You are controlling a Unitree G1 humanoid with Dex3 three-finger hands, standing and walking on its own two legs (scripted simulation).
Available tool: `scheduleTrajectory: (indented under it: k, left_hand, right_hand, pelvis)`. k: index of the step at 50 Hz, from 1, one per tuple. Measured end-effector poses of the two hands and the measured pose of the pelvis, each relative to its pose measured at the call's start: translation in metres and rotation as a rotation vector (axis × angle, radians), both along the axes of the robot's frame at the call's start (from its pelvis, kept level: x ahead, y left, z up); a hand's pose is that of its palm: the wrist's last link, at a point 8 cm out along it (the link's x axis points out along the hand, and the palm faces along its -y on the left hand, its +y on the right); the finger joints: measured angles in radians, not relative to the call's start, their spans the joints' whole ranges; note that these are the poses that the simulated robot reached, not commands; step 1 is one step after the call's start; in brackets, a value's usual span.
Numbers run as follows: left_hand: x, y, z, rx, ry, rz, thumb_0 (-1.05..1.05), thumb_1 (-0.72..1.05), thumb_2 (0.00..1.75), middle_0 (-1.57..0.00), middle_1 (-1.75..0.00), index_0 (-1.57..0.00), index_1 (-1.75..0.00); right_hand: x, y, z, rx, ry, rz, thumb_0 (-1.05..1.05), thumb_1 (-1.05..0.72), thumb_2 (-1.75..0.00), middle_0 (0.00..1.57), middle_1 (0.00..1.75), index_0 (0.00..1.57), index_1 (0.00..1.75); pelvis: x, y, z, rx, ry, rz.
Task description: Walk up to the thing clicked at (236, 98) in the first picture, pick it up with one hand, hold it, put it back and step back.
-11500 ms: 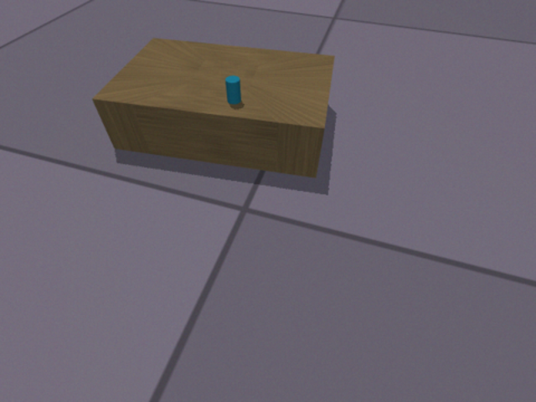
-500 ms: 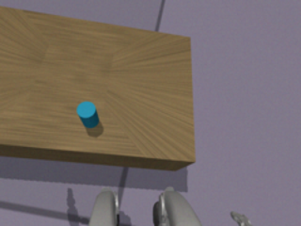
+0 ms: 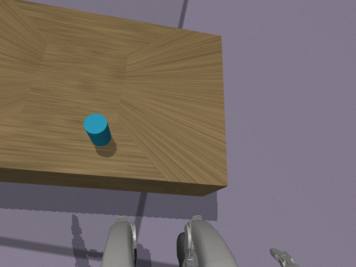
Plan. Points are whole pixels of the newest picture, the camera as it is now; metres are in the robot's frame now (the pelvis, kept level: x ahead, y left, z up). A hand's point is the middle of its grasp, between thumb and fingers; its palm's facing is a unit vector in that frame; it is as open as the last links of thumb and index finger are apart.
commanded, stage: go down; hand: left
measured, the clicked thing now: (98, 130) +0.52 +0.20 -0.28
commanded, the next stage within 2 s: none
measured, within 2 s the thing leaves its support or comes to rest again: neither
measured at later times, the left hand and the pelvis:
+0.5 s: hand out of the picture +0.44 +0.39 +0.04, palm faces +0.21 -0.98 -0.06, open 17.2 cm; pelvis +0.00 +0.01 -0.01, yaw -1 degrees
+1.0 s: hand out of the picture +0.43 +0.39 +0.04, palm faces +0.22 -0.97 -0.05, open 17.1 cm; pelvis +0.00 +0.00 -0.01, yaw +0 degrees
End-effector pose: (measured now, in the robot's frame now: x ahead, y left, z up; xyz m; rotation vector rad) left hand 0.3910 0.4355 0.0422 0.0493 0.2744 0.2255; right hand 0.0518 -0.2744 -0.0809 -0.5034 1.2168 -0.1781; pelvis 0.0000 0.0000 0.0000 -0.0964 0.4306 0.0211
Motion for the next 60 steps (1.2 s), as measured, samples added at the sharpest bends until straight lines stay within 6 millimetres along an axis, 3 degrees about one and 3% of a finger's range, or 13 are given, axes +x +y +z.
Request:
scheduleTrajectory:
  k: [25,44,60]
  left_hand:
    - [0.016,0.006,0.002,-0.010,-0.051,-0.005,-0.01,-0.45,0.08,-0.06,-0.03,-0.03,-0.05]
    - [0.010,0.004,0.002,-0.011,-0.087,0.000,-0.01,-0.44,0.08,-0.05,-0.04,-0.03,-0.05]
    - [0.008,0.006,0.000,-0.020,-0.130,-0.009,-0.01,-0.45,0.07,-0.05,-0.04,-0.03,-0.05]
  right_hand:
    - [-0.001,0.008,-0.006,0.009,0.024,0.000,0.01,-0.90,-0.90,0.21,0.30,0.21,0.30]
    - [-0.007,0.003,-0.011,0.011,0.038,-0.005,0.01,-0.90,-0.90,0.21,0.30,0.21,0.30]
    - [0.001,0.003,-0.014,0.001,0.018,0.005,0.01,-0.90,-0.90,0.21,0.30,0.21,0.30]
  pelvis:
    - [0.002,0.005,-0.005,-0.010,0.023,-0.005]
    - [-0.003,-0.001,-0.009,-0.007,0.025,-0.002]
    - [-0.004,0.000,-0.013,-0.011,0.029,-0.001]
